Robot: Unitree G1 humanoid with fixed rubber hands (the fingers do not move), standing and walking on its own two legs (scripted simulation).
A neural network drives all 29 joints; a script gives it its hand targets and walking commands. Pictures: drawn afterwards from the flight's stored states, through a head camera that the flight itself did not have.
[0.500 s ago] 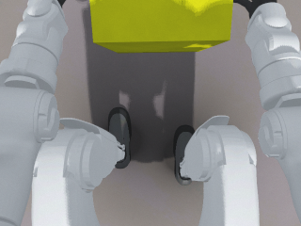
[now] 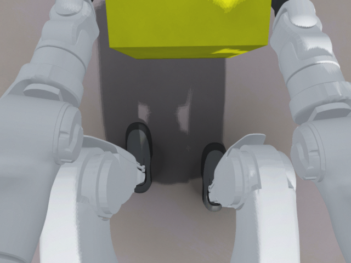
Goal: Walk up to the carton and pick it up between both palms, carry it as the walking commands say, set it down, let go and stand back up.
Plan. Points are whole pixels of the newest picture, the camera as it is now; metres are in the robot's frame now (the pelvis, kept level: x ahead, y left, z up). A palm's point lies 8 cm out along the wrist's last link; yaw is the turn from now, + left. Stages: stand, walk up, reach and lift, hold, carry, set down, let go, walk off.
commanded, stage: reach and lift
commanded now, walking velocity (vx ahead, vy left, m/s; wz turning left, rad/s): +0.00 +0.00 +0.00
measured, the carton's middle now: (185, 8) +0.55 +0.01 -0.25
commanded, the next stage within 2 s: none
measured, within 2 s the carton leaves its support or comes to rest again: leaves its support in 0.86 s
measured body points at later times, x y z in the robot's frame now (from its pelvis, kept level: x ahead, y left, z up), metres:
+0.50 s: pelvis +0.00 +0.00 +0.00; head +0.37 +0.00 +0.24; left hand +0.56 +0.17 -0.19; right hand +0.56 -0.16 -0.18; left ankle +0.15 +0.12 -0.33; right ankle +0.10 -0.10 -0.33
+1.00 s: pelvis +0.00 +0.00 -0.01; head +0.36 +0.00 +0.26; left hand +0.57 +0.19 -0.16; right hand +0.56 -0.14 -0.17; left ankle +0.15 +0.12 -0.33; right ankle +0.10 -0.10 -0.33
